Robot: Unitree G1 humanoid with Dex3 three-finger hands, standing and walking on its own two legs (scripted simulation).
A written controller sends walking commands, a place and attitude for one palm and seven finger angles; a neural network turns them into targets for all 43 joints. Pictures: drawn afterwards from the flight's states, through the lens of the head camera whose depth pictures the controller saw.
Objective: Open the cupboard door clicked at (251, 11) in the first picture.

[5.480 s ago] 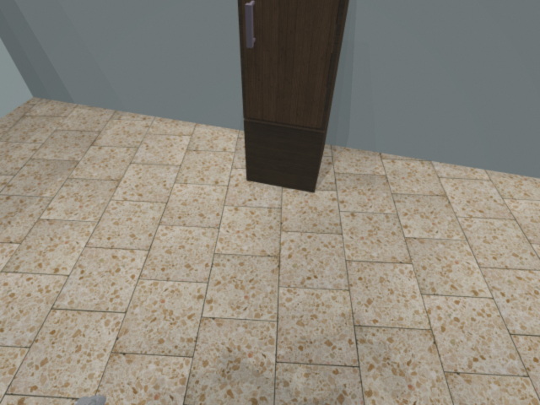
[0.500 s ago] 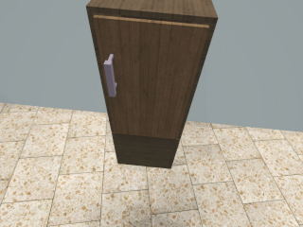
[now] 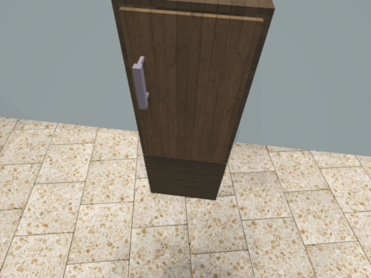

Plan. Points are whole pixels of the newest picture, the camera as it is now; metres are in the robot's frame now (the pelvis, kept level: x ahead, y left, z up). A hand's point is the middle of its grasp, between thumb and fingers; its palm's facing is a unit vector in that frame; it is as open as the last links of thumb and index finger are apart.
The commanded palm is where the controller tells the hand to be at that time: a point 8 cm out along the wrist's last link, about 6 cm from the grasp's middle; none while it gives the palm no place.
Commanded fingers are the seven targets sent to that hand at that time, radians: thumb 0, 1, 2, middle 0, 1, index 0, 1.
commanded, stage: come to a stop and stand still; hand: left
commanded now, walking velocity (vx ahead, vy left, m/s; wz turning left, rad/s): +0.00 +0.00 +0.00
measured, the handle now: (142, 83) +0.60 +0.17 +0.07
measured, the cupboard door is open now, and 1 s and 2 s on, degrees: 0 0 0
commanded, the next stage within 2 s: look again from close up in 0.54 s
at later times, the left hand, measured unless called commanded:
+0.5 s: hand out of the picture -0.04 +0.17 -0.17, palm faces +0.02 -0.99 -0.17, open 7.4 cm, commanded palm none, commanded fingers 0.00 0.90 0.90 -0.20 -0.30 -0.20 -0.30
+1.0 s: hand out of the picture +0.00 +0.18 -0.16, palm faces +0.01 -0.97 -0.23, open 7.4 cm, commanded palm none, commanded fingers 0.00 0.90 0.90 -0.20 -0.30 -0.20 -0.30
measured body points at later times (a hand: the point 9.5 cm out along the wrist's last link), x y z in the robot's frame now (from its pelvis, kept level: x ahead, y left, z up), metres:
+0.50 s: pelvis -0.02 +0.00 +0.01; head -0.01 +0.00 +0.46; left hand -0.04 +0.22 -0.15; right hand -0.03 -0.21 -0.15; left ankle -0.03 +0.12 -0.73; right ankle +0.00 -0.12 -0.73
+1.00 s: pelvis -0.01 +0.00 +0.01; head -0.02 -0.02 +0.46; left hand +0.00 +0.23 -0.14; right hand -0.02 -0.20 -0.17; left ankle -0.03 +0.12 -0.73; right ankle +0.00 -0.12 -0.73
